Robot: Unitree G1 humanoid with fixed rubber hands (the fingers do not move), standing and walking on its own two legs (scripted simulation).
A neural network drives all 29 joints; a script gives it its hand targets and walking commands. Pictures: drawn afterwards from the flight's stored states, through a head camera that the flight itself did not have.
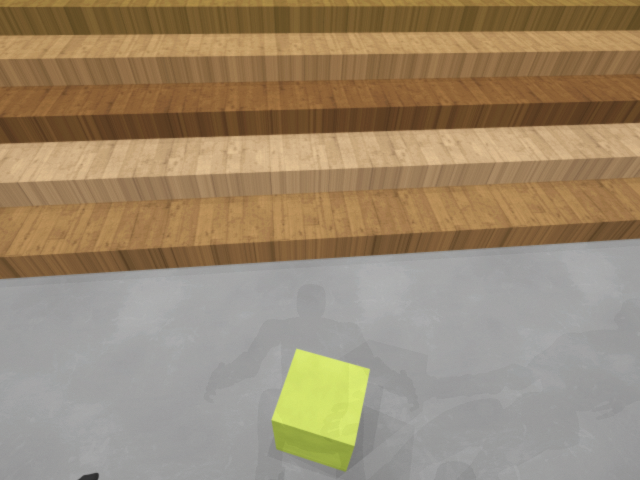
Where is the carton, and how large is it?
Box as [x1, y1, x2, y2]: [271, 349, 369, 471]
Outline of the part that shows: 296,349 271,420 276,448 345,471 354,445 369,369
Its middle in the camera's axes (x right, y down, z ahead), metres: +0.01 +0.48 +1.10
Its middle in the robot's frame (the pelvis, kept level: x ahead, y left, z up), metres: +0.45 -0.01 -0.66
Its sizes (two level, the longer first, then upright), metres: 0.210 0.200 0.250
